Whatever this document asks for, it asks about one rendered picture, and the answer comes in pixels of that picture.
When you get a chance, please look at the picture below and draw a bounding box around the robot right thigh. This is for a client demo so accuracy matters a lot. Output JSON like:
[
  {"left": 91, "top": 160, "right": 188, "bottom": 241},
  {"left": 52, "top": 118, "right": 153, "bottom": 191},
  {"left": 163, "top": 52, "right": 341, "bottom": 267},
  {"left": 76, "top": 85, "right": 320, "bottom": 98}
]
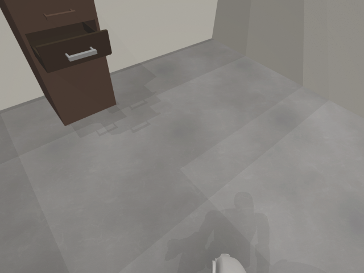
[{"left": 211, "top": 256, "right": 246, "bottom": 273}]

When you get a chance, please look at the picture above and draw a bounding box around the cabinet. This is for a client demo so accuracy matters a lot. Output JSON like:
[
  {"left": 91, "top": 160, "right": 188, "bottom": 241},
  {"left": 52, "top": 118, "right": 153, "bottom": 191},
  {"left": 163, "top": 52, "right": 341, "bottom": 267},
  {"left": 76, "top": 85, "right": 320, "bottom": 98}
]
[{"left": 0, "top": 0, "right": 116, "bottom": 126}]

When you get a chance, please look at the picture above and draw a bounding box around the drawer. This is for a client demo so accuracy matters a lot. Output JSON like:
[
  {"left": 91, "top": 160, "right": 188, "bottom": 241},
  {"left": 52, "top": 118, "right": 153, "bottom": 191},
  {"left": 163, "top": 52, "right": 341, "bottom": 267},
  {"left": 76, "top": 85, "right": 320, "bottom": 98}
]
[{"left": 25, "top": 22, "right": 112, "bottom": 73}]

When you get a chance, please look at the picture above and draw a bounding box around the handle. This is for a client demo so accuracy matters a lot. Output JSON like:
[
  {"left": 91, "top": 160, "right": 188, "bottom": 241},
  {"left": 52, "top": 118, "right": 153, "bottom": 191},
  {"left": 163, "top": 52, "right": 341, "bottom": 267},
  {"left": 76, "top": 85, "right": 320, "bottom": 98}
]
[
  {"left": 45, "top": 10, "right": 77, "bottom": 21},
  {"left": 65, "top": 47, "right": 98, "bottom": 61}
]

